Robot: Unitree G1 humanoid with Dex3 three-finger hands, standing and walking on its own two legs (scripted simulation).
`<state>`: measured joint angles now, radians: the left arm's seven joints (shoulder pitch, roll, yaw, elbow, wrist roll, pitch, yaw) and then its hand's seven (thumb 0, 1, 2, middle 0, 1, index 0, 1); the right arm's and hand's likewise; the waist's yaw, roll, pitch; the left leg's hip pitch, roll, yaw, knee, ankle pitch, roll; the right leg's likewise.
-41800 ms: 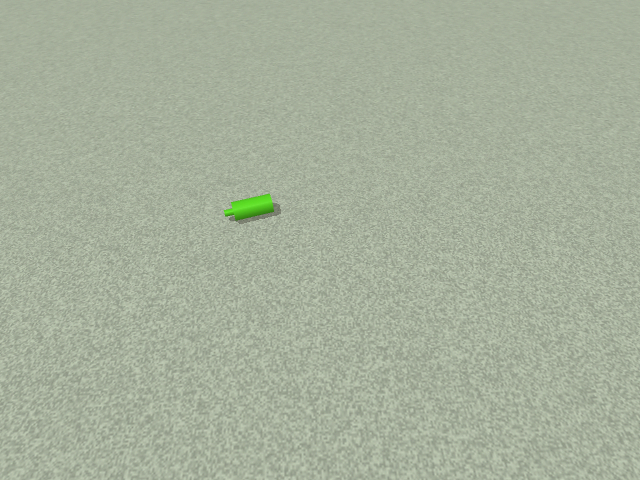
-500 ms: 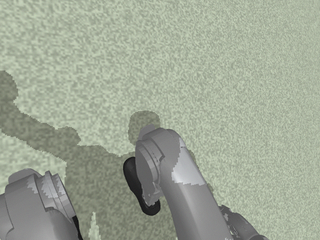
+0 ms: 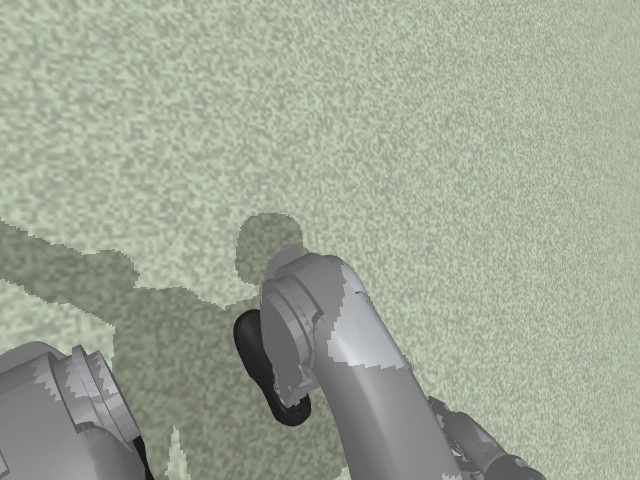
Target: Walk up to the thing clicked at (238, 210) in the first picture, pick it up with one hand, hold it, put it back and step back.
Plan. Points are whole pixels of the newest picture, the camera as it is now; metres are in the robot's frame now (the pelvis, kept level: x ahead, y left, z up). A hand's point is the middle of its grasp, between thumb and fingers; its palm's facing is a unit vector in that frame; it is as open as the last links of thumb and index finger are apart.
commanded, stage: rest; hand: left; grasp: from above
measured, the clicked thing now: out of the picture +0.49 +0.35 -0.27
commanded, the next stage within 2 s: open in 0.10 s
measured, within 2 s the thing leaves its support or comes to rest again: rests again in 0.46 s
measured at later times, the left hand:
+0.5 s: hand out of the picture +0.49 +0.32 -0.25, palm faces -0.45 -0.11 -0.89, open 11.9 cm
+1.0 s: hand out of the picture +0.49 +0.32 -0.25, palm faces -0.46 -0.10 -0.88, open 13.9 cm
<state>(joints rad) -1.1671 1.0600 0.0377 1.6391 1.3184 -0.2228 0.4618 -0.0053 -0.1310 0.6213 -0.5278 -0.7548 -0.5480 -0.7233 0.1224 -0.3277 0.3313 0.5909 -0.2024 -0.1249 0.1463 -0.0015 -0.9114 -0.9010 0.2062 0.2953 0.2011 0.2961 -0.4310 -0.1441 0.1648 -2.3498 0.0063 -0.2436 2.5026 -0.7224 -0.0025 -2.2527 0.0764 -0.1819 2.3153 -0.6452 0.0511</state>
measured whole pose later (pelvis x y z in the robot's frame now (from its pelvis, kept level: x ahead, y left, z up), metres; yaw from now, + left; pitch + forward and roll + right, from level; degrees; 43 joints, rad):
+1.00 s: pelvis +0.00 +0.00 +0.00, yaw -1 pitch +30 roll -15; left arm -1.18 1.10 0.02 1.65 1.30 -0.24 0.47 0.00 -0.47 0.95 -0.08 -1.05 -0.10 -1.03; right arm 0.12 -0.34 0.37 0.59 -0.21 -0.12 0.14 0.00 -0.90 -0.90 0.21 0.30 0.20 0.30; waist -0.44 -0.15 0.18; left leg -2.35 0.01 -0.26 2.51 -0.72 0.00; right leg -2.25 0.08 -0.19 2.31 -0.63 0.06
